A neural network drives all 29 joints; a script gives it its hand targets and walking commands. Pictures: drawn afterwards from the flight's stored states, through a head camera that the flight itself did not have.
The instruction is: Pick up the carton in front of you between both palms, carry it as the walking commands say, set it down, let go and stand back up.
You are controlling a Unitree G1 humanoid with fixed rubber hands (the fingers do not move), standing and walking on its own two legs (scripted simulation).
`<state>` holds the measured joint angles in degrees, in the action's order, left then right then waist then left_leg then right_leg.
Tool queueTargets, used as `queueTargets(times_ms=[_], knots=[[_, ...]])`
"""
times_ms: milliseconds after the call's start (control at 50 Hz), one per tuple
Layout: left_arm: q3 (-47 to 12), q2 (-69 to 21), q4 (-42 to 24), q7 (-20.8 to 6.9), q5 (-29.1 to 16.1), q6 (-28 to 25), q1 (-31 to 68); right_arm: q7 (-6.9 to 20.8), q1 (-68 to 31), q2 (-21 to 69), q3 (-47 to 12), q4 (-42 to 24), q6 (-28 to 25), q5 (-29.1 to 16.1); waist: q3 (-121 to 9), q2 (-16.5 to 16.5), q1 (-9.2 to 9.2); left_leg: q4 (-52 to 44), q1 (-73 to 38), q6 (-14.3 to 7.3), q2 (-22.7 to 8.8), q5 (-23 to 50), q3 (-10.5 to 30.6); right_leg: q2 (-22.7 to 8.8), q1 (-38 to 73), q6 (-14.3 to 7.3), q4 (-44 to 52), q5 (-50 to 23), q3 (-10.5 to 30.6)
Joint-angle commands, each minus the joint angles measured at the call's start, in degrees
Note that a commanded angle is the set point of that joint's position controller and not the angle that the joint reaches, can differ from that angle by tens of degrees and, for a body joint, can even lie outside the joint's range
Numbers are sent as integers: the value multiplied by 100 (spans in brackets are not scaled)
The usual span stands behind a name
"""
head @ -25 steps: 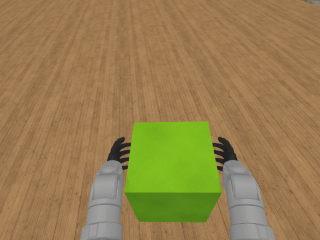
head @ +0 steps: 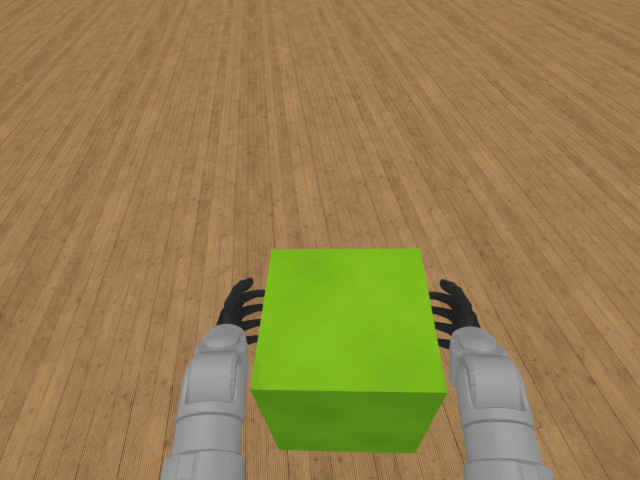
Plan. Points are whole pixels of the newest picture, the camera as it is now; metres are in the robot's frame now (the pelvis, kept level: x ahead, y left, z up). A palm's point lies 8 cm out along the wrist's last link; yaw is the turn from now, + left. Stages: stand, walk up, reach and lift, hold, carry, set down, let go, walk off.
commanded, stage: hold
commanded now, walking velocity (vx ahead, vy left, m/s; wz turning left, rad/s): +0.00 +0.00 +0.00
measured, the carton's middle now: (345, 355) +0.31 +0.00 -0.05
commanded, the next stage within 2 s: set down in 0.72 s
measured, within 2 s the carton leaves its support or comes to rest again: neither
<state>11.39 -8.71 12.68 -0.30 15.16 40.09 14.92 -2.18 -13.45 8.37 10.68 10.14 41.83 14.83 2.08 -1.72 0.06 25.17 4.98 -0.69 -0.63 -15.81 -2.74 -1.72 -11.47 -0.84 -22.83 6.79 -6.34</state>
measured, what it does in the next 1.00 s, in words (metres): stands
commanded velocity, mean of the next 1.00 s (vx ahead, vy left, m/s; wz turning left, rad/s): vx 0.00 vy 0.00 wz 0.00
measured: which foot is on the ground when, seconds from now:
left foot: down 0.00-1.00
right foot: down 0.00-1.00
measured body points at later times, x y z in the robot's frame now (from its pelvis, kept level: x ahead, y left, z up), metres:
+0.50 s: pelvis -0.02 -0.01 +0.00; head -0.05 -0.03 +0.45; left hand +0.28 +0.16 +0.04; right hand +0.30 -0.14 +0.04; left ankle -0.02 +0.11 -0.74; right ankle +0.06 -0.11 -0.74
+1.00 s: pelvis +0.00 -0.01 -0.01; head +0.00 -0.03 +0.44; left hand +0.32 +0.15 +0.02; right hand +0.34 -0.15 +0.01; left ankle -0.02 +0.11 -0.74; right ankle +0.06 -0.11 -0.74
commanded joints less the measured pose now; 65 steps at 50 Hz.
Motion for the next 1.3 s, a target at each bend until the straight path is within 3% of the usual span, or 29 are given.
queueTargets(times_ms=[0, 60, 200, 260, 340, 540, 760, 860, 940, 1020, 1080, 1200, 1280], knots=[[-2714, -5109, -126, -1169, -1226, -300, 2384, 1344, -2681, 5219, -3129, -413, -313, -1418, -1610, 114, -112, -669, 999, -187, 393, 1258, 976, 558, 2383, -25, -102, -1250, 1128], [-2661, -5118, 18, -1226, -1224, -332, 2584, 1320, -2712, 5204, -2940, -242, -318, -1278, -1399, 149, 0, -735, 1124, -214, 352, 851, 992, 547, 2378, -49, -58, -858, 1114], [-2461, -5154, 311, -1298, -1113, -370, 2836, 1388, -2905, 5282, -2763, 54, -292, -1203, -1090, 42, -8, -944, 1585, -312, 242, 78, 1034, 519, 2610, -42, -72, -395, 1063], [-2365, -5192, 402, -1304, -1030, -367, 2858, 1479, -3101, 5337, -2781, 87, -278, -1241, -1117, 2, -95, -934, 1348, -309, 265, -33, 979, 521, 2380, -11, -28, -186, 1052], [-2394, -5300, 472, -1371, -1088, -400, 3058, 1544, -3169, 5411, -2711, 239, -288, -1227, -1085, 4, -20, -992, 1623, -348, 215, -321, 996, 516, 2571, -1, -45, -3, 1051], [-2284, -5320, 611, -1458, -1073, -381, 3194, 1586, -3253, 5523, -2607, 442, -261, -1182, -1110, 138, 4, -897, 1573, -339, 285, -248, 944, 447, 2561, 7, 94, 120, 1111], [-2219, -5214, 464, -1398, -1029, -347, 3058, 1530, -3200, 5481, -2619, 341, -260, -1224, -1334, 204, -61, -768, 1157, -262, 415, 415, 912, 365, 2554, 42, 191, -545, 1213], [-1600, -5140, 1107, -1358, -626, -588, 3647, 1542, -3798, 5248, -1836, 1081, -553, -825, -927, 120, -2, -593, 1503, -261, 425, -109, 857, 387, 2079, -18, 32, 175, 1198], [-754, -4963, 1805, -1181, -81, -987, 4115, 1482, -4315, 4581, -836, 1831, -1002, -178, -667, 18, 95, -247, 1958, -207, 473, -348, 834, 491, 1444, -117, -355, 455, 1079], [-62, -4414, 2070, -924, 401, -1503, 3907, 1411, -4184, 3709, -155, 2203, -1568, 377, -703, 16, 145, 163, 2373, -105, 567, 91, 752, 631, 698, -134, -781, -93, 956], [20, -4204, 2084, -815, 469, -2114, 3701, 1433, -3987, 3417, -147, 2354, -2178, 504, -1208, 96, 126, 583, 2839, -48, 645, 605, 703, 675, 307, -104, -1255, -850, 961], [-972, -4505, 2090, -604, -24, -3305, 4055, 1462, -4407, 3746, -1130, 2377, -3329, 15, -3129, 175, 74, 1621, 3832, 126, 800, 1338, 667, 702, -143, -121, -2392, -2114, 1030], [-2025, -4527, 1481, -364, -584, -3813, 4574, 1306, -4896, 3917, -1974, 1940, -3770, -520, -5372, 421, 170, 2399, 4622, 253, 916, 1903, 660, 670, 132, -86, -3297, -3380, 1128]])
